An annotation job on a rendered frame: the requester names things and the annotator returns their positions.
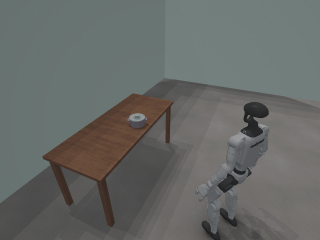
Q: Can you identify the right robot upper arm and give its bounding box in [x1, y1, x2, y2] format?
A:
[258, 123, 270, 153]

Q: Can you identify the right robot hand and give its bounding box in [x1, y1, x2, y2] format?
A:
[249, 162, 257, 170]

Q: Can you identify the left robot upper arm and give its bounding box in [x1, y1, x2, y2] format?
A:
[222, 134, 245, 174]

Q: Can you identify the robot right forearm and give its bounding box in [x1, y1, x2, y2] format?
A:
[254, 151, 266, 163]

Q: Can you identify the lid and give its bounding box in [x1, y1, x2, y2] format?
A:
[129, 113, 145, 122]

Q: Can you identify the table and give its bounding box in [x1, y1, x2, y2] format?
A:
[42, 93, 174, 227]

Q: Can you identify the left robot hand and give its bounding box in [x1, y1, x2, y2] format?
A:
[195, 184, 210, 202]

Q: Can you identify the robot left foot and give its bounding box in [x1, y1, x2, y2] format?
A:
[202, 221, 220, 240]

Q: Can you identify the humanoid robot head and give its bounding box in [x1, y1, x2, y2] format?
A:
[240, 102, 269, 138]

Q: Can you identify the robot left forearm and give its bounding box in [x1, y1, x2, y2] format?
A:
[204, 164, 228, 190]

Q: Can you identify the pot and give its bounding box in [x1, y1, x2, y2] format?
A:
[127, 117, 147, 128]

